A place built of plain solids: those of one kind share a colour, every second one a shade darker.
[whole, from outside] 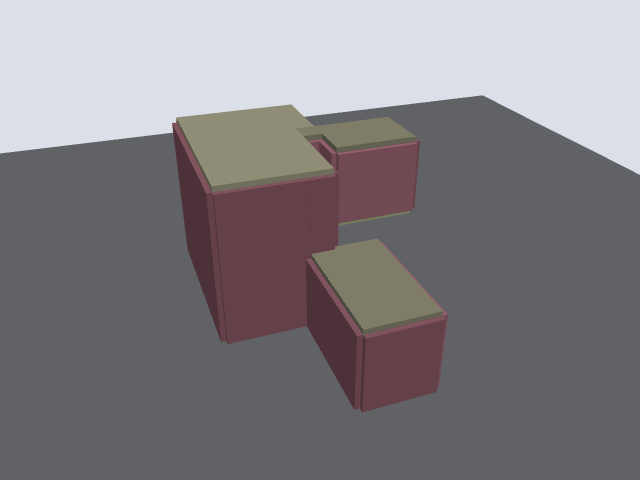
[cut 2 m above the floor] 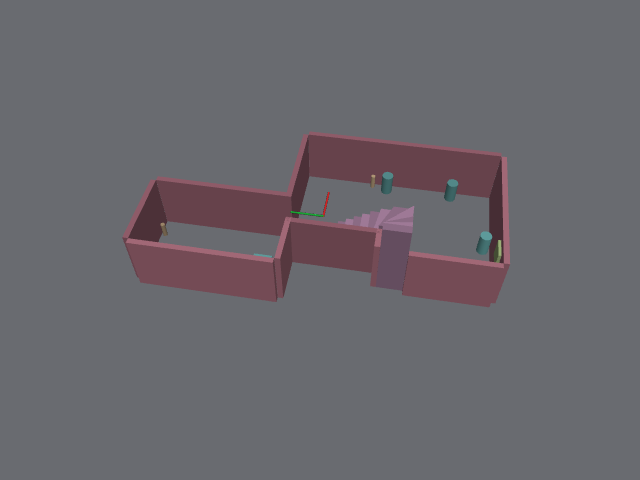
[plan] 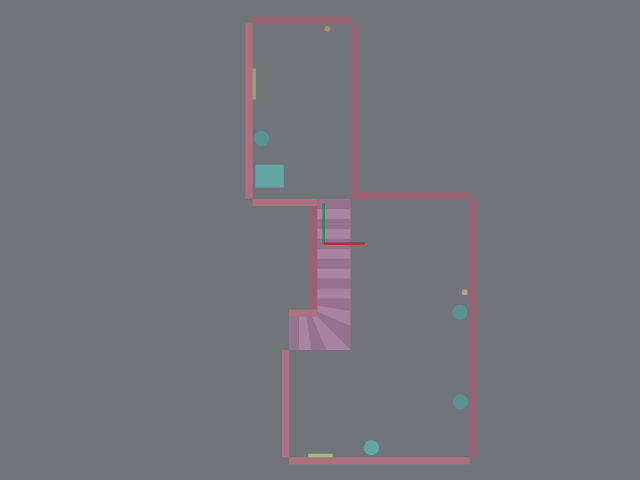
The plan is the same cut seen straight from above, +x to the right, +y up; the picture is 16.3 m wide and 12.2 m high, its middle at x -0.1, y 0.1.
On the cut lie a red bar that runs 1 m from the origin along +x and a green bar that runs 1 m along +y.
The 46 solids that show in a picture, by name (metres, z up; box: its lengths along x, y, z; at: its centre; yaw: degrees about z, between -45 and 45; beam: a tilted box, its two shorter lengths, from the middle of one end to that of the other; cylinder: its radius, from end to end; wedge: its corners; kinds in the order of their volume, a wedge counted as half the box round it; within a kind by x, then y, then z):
{
 "wall_1": {"box": [0.18, 2.25, 2.64], "at": [-3.98, -1.57, 4.29]},
 "wall_2": {"box": [3.0, 0.18, 2.64], "at": [-2.39, -0.36, 4.29]},
 "wall_3": {"box": [0.18, 4.46, 2.82], "at": [-1.91, 3.37, 1.36]},
 "wall_4": {"box": [1.64, 0.18, 2.82], "at": [-0.99, 1.05, 1.36]},
 "wall_5": {"box": [0.18, 2.72, 5.66], "at": [-0.98, -4.06, 2.78]},
 "wall_6": {"box": [0.18, 1.4, 2.64], "at": [-0.8, -1.15, 4.29]},
 "wall_7": {"box": [2.49, 0.18, 2.82], "at": [-0.57, 5.69, 1.36]},
 "wall_8": {"box": [0.71, 0.18, 5.66], "at": [-0.53, -1.76, 2.78]},
 "wall_9": {"box": [0.18, 2.99, 5.66], "at": [-0.26, -0.35, 2.78]},
 "wall_10": {"box": [0.85, 0.18, 2.84], "at": [0.25, 1.23, 4.19]},
 "wall_11": {"box": [0.18, 4.46, 2.82], "at": [0.77, 3.37, 1.36]},
 "wall_12": {"box": [4.59, 0.18, 5.66], "at": [1.41, -5.51, 2.78]},
 "wall_13": {"box": [3.03, 0.18, 5.66], "at": [2.19, 1.23, 2.78]},
 "wall_14": {"box": [0.18, 6.56, 5.66], "at": [3.8, -2.14, 2.78]},
 "roof_1": {"box": [3.0, 2.25, 0.2], "at": [-2.39, -1.57, 5.71]},
 "roof_2": {"box": [2.49, 4.46, 0.17], "at": [-0.57, 3.37, 2.86]},
 "roof_3": {"box": [0.71, 0.85, 0.2], "at": [-0.53, -2.27, 5.71]},
 "roof_4": {"box": [4.59, 2.72, 0.2], "at": [1.41, -4.06, 5.71]},
 "roof_5": {"box": [3.88, 3.84, 0.2], "at": [1.77, -0.78, 5.71]},
 "tread_1": {"wedge": [[-0.89, -2.7, -0.05], [-0.89, -2.7, 2.8], [-0.89, -1.85, -0.05], [-0.89, -1.85, 2.8], [-0.64, -1.85, -0.05], [-0.64, -1.85, 2.8], [-0.63, -2.7, -0.05], [-0.63, -2.7, 2.8]]},
 "tread_2": {"wedge": [[-0.64, -2.7, -0.05], [-0.64, -2.7, 2.63], [-0.64, -1.85, -0.05], [-0.64, -1.85, 2.63], [-0.45, -1.85, -0.05], [-0.45, -1.85, 2.63], [-0.32, -2.7, -0.05], [-0.32, -2.7, 2.63]]},
 "tread_3": {"wedge": [[-0.45, -1.85, -0.05], [-0.45, -1.85, 2.47], [-0.32, -2.7, -0.05], [-0.32, -2.7, 2.47], [-0.3, -1.85, -0.05], [-0.3, -1.85, 2.47], [0.07, -2.7, -0.05], [0.07, -2.7, 2.47]]},
 "tread_4": {"wedge": [[-0.31, -1.85, -0.05], [-0.31, -1.85, 2.3], [-0.17, -1.85, -0.05], [-0.17, -1.85, 2.3], [0.06, -2.7, -0.05], [0.06, -2.7, 2.3], [0.68, -2.7, -0.05], [0.68, -2.7, 2.3]]},
 "tread_5": {"wedge": [[-0.17, -1.85, -0.05], [-0.17, -1.85, 2.14], [-0.17, -1.72, -0.05], [-0.17, -1.72, 2.14], [0.68, -2.7, -0.05], [0.68, -2.7, 2.14], [0.68, -2.08, -0.05], [0.68, -2.08, 2.14]]},
 "tread_6": {"wedge": [[-0.17, -1.72, -0.05], [-0.17, -1.72, 1.97], [-0.17, -1.57, -0.05], [-0.17, -1.57, 1.97], [0.68, -2.09, -0.05], [0.68, -2.09, 1.97], [0.68, -1.7, -0.05], [0.68, -1.7, 1.97]]},
 "tread_7": {"wedge": [[-0.17, -1.58, -0.05], [-0.17, -1.58, 1.81], [-0.17, -1.39, -0.05], [-0.17, -1.39, 1.81], [0.68, -1.7, -0.05], [0.68, -1.7, 1.81], [0.68, -1.39, -0.05], [0.68, -1.39, 1.81]]},
 "tread_8": {"wedge": [[-0.17, -1.39, -0.05], [-0.17, -1.39, 1.65], [-0.17, -1.13, -0.05], [-0.17, -1.13, 1.65], [0.68, -1.39, -0.05], [0.68, -1.39, 1.65], [0.68, -1.13, -0.05], [0.68, -1.13, 1.64]]},
 "tread_9": {"wedge": [[-0.17, -1.14, -0.05], [-0.17, -1.14, 1.48], [-0.17, -0.88, -0.05], [-0.17, -0.88, 1.48], [0.68, -1.14, -0.05], [0.68, -1.14, 1.48], [0.68, -0.88, -0.05], [0.68, -0.88, 1.48]]},
 "tread_10": {"wedge": [[-0.17, -0.88, -0.05], [-0.17, -0.88, 1.32], [-0.17, -0.63, -0.05], [-0.17, -0.63, 1.32], [0.68, -0.88, -0.05], [0.68, -0.88, 1.31], [0.68, -0.63, -0.05], [0.68, -0.63, 1.31]]},
 "tread_11": {"wedge": [[-0.17, -0.63, -0.05], [-0.17, -0.63, 1.15], [-0.17, -0.38, -0.05], [-0.17, -0.38, 1.15], [0.68, -0.63, -0.05], [0.68, -0.63, 1.15], [0.68, -0.38, -0.05], [0.68, -0.38, 1.15]]},
 "tread_12": {"wedge": [[-0.17, -0.38, -0.05], [-0.17, -0.38, 0.99], [-0.17, -0.12, -0.05], [-0.17, -0.12, 0.99], [0.68, -0.38, -0.05], [0.68, -0.38, 0.98], [0.68, -0.12, -0.05], [0.68, -0.12, 0.98]]},
 "tread_13": {"wedge": [[-0.17, -0.13, -0.05], [-0.17, -0.13, 0.82], [-0.17, 0.13, -0.05], [-0.17, 0.13, 0.82], [0.68, -0.13, -0.05], [0.68, -0.13, 0.82], [0.68, 0.13, -0.05], [0.68, 0.13, 0.82]]},
 "tread_14": {"wedge": [[-0.17, 0.13, -0.05], [-0.17, 0.13, 0.66], [-0.17, 0.38, -0.05], [-0.17, 0.38, 0.66], [0.68, 0.13, -0.05], [0.68, 0.13, 0.66], [0.68, 0.38, -0.05], [0.68, 0.38, 0.66]]},
 "tread_15": {"wedge": [[-0.17, 0.38, -0.05], [-0.17, 0.38, 0.49], [-0.17, 0.63, -0.05], [-0.17, 0.63, 0.49], [0.68, 0.38, -0.05], [0.68, 0.38, 0.49], [0.68, 0.63, -0.05], [0.68, 0.63, 0.49]]},
 "tread_16": {"wedge": [[-0.17, 0.63, -0.05], [-0.17, 0.63, 0.33], [-0.17, 0.89, -0.05], [-0.17, 0.89, 0.33], [0.68, 0.63, -0.05], [0.68, 0.63, 0.33], [0.68, 0.89, -0.05], [0.68, 0.89, 0.33]]},
 "tread_17": {"wedge": [[-0.17, 0.88, -0.05], [-0.17, 0.88, 0.16], [-0.17, 1.14, -0.05], [-0.17, 1.14, 0.16], [0.68, 0.88, -0.05], [0.68, 0.88, 0.16], [0.68, 1.14, -0.05], [0.68, 1.14, 0.16]]},
 "floor_1": {"box": [3.0, 2.25, 0.2], "at": [-2.39, -1.57, 2.87]},
 "bin_1": {"cylinder": 0.19, "from": [-1.58, 2.68, 0.0], "to": [-1.58, 2.68, 0.75]},
 "bin_2": {"box": [0.72, 0.58, 1.11], "at": [-1.38, 1.72, 0.51]},
 "bin_3": {"cylinder": 0.19, "from": [1.21, -5.18, 0.0], "to": [1.21, -5.18, 0.75]},
 "bin_4": {"cylinder": 0.19, "from": [3.46, -1.74, 0.0], "to": [3.46, -1.74, 0.75]},
 "bin_5": {"cylinder": 0.19, "from": [3.47, -4.01, 0.0], "to": [3.47, -4.01, 0.75]},
 "cabinet_1": {"box": [0.09, 0.79, 0.61], "at": [-1.77, 4.07, 1.33]},
 "cabinet_2": {"box": [0.62, 0.09, 0.63], "at": [-0.09, -5.38, 1.42]},
 "extinguisher_1": {"cylinder": 0.07, "from": [0.09, 5.47, 0.0], "to": [0.09, 5.47, 0.52]},
 "extinguisher_2": {"cylinder": 0.07, "from": [3.58, -1.22, 0.0], "to": [3.58, -1.22, 0.52]}
}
